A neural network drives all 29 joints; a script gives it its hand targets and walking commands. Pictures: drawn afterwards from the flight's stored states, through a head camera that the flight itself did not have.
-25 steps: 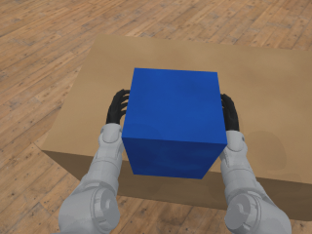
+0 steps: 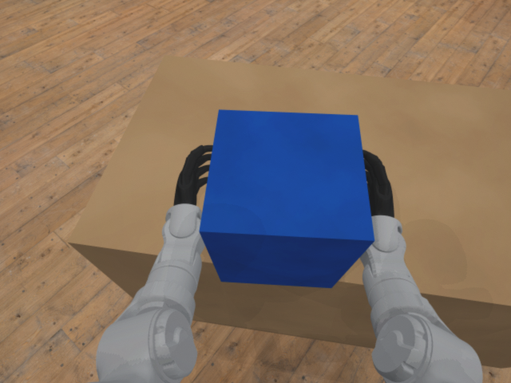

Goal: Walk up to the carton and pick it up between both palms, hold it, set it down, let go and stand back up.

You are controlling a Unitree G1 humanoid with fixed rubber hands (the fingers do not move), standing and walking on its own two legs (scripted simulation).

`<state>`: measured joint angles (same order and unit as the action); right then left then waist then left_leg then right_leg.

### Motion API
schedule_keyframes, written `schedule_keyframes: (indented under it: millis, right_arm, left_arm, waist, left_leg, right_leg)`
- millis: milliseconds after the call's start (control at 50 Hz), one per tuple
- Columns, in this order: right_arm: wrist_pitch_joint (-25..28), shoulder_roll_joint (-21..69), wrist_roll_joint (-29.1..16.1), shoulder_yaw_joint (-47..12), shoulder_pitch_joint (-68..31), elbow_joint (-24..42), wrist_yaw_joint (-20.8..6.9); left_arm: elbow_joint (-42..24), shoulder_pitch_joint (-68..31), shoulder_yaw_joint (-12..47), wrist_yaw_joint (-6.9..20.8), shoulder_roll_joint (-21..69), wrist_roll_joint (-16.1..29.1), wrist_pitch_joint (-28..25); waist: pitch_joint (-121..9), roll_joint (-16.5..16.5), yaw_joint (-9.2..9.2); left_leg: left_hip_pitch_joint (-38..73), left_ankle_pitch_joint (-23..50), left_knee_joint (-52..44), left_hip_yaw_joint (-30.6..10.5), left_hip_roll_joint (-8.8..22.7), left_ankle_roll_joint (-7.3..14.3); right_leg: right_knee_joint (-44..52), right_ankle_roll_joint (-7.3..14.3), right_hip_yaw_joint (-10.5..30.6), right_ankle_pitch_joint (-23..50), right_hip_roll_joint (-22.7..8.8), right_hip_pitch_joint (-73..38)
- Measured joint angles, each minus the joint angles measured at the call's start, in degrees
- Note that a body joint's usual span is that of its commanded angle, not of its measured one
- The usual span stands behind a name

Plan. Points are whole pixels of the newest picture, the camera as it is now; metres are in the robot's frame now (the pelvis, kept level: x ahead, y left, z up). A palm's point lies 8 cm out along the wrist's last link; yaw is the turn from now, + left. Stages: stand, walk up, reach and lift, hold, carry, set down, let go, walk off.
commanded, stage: reach and lift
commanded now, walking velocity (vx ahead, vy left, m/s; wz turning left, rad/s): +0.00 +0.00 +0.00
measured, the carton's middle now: (281, 208) +0.42 -0.02 +0.00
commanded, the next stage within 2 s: none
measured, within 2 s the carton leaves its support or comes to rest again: neither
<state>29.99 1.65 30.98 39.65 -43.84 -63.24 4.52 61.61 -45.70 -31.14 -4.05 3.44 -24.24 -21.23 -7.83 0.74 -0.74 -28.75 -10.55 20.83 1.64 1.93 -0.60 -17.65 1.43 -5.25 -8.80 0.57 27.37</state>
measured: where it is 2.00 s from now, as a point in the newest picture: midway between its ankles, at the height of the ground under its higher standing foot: outside the picture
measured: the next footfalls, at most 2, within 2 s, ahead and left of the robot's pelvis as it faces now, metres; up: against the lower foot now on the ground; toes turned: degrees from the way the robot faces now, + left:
none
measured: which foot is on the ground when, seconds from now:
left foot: down 0.00-1.00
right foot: down 0.00-1.00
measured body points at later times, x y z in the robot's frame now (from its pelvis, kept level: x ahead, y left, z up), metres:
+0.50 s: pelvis -0.02 +0.00 +0.00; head +0.06 +0.02 +0.44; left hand +0.40 +0.14 +0.03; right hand +0.40 -0.16 +0.05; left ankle -0.03 +0.12 -0.74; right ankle -0.03 -0.10 -0.74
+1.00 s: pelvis -0.03 -0.01 +0.01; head +0.01 +0.01 +0.46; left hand +0.39 +0.15 +0.08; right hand +0.38 -0.16 +0.08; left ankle -0.03 +0.12 -0.74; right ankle -0.03 -0.10 -0.74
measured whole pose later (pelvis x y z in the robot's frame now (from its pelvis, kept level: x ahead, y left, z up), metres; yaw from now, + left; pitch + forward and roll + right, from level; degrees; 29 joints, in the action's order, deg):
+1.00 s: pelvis -0.03 -0.01 +0.01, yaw +0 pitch +9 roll -1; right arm 24.1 -0.2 11.0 18.8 -41.5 -65.9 9.9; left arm 60.3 -42.6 -19.7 -4.3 -1.2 -13.1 -13.3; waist -6.0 1.9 -0.2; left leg -18.6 -8.4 18.3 2.3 2.8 -1.1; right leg -13.9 2.2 -5.6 -6.1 1.4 16.6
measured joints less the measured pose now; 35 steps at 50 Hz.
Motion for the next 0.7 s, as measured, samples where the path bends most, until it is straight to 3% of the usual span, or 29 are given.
schedule_keyframes:
  millis: [180,340,700]
  right_arm:
    - [5.6,-1.3,-1.2,0.2,-2.2,-5.6,1.5]
    - [4.2,-1.6,-4.7,-3.0,-1.6,-6.1,1.9]
    - [0.8,-1.8,-11.7,-12.9,0.8,-6.7,4.3]
  left_arm:
    - [0.3,-0.5,0.5,-0.7,-0.8,-0.3,-2.5]
    - [0.2,0.2,2.7,-1.0,-1.4,1.2,-0.8]
    - [3.0,2.7,8.1,-1.3,-3.7,8.4,0.3]
  waist:
    - [0.1,1.8,-0.32]
    - [0.4,2.4,-0.04]
    - [-0.4,0.6,0.89]
  left_leg:
    - [-0.9,2.1,-1.7,-0.1,0.1,-0.1]
    - [-0.1,2.9,-2.4,0.6,0.4,-0.2]
    - [2.6,2.7,-2.0,0.9,0.9,-0.5]
  right_leg:
    - [2.1,0.3,-0.6,2.1,0.0,0.5]
    - [3.1,0.5,-0.2,3.2,0.3,-0.1]
    - [2.5,0.8,-0.1,2.9,0.7,-2.7]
